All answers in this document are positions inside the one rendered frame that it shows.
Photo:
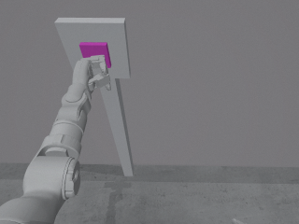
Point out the button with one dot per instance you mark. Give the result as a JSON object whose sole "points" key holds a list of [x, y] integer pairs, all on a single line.
{"points": [[89, 49]]}

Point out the left robot hand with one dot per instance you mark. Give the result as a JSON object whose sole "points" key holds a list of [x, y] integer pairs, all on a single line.
{"points": [[83, 73]]}

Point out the left robot forearm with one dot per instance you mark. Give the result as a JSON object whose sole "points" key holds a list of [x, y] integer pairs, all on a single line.
{"points": [[69, 126]]}

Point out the panel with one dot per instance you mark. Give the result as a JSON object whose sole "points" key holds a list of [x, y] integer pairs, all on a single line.
{"points": [[112, 31]]}

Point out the left robot upper arm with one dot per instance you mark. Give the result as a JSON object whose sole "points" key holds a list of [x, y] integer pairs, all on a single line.
{"points": [[50, 181]]}

